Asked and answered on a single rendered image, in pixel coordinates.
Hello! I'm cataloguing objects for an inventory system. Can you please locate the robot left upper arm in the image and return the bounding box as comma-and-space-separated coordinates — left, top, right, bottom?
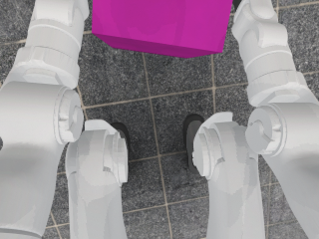
0, 81, 84, 239

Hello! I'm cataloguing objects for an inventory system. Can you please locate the right robot hand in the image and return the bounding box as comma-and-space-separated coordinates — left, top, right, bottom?
232, 0, 242, 12

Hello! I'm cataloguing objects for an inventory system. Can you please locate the robot right forearm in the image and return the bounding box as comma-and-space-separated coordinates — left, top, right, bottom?
231, 0, 319, 108

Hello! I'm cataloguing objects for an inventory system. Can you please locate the robot left forearm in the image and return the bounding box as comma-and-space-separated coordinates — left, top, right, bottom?
0, 0, 90, 92

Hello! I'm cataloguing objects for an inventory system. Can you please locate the robot right thigh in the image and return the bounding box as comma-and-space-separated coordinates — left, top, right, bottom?
194, 121, 265, 239

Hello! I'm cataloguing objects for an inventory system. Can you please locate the robot left shin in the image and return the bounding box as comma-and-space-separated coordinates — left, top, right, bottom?
65, 119, 118, 180

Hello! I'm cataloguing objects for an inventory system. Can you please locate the carton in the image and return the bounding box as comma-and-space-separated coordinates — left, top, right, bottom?
92, 0, 233, 59

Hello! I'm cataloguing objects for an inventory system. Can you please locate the robot right upper arm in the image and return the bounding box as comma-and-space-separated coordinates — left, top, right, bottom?
245, 103, 319, 239

